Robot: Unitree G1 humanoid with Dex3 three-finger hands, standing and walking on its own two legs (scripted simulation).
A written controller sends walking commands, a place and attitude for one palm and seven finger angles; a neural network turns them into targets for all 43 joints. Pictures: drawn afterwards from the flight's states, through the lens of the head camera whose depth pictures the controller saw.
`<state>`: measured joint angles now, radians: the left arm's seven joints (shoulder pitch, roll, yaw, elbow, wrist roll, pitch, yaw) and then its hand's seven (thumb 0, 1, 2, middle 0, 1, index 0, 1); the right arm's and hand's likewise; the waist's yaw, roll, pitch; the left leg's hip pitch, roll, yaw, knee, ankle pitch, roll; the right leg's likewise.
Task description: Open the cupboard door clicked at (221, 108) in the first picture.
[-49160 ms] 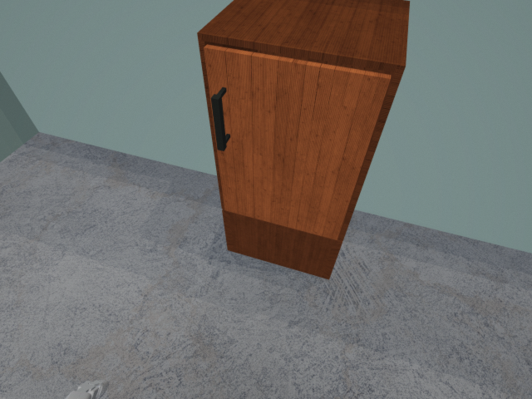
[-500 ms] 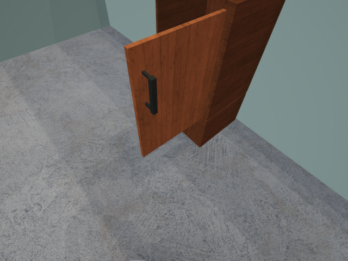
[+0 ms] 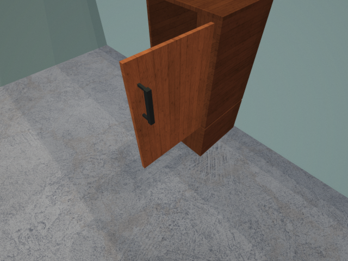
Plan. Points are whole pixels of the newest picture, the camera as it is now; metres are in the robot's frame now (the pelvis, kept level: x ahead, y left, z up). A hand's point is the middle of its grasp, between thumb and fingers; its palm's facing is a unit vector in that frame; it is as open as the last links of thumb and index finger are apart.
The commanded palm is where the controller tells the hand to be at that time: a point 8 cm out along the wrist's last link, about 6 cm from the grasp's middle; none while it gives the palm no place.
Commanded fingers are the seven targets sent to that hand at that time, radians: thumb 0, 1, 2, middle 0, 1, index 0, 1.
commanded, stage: let the arm hang, fingers relaxed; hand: left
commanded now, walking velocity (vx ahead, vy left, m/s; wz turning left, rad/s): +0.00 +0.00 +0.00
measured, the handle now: (146, 104) +0.61 +0.13 -0.03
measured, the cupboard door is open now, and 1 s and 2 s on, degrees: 88 88 88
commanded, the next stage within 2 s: look to check the result in 0.16 s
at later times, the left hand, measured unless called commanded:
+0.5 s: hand out of the picture +0.00 +0.17 -0.17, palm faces +0.02 -0.97 -0.22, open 7.4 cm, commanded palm none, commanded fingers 0.00 0.90 0.90 -0.20 -0.30 -0.20 -0.30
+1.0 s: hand out of the picture +0.04 +0.17 -0.17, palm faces +0.01 -0.97 -0.26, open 7.4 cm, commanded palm none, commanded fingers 0.00 0.90 0.90 -0.20 -0.30 -0.20 -0.30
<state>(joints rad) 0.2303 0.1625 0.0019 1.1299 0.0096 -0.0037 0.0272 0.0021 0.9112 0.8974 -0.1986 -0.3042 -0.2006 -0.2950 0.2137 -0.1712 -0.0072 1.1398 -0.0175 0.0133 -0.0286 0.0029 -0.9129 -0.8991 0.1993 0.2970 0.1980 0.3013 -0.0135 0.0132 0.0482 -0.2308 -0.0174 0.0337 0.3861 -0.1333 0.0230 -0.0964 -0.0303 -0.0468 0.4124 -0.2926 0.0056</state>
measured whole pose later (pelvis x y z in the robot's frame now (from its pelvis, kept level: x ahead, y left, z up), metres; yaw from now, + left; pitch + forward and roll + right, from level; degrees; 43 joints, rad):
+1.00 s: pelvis +0.01 -0.03 +0.00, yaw +0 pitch -1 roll +0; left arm 0.21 0.21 0.01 1.13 0.01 -0.02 0.03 0.00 0.91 0.90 -0.20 -0.30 -0.20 -0.30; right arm 0.17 -0.22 -0.01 1.14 -0.02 0.01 -0.03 0.00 -0.91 -0.90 0.20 0.30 0.20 0.30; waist -0.01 0.01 0.06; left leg -0.20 0.02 0.02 0.37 -0.15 -0.02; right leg -0.04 0.01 -0.06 0.35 -0.28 -0.03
